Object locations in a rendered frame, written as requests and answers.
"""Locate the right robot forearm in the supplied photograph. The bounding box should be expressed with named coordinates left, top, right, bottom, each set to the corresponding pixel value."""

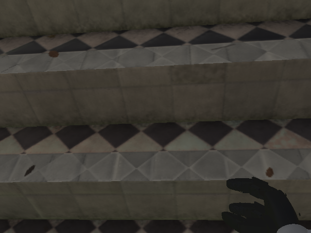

left=277, top=223, right=308, bottom=233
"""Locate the right robot hand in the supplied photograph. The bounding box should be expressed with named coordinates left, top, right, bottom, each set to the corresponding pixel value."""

left=222, top=177, right=300, bottom=233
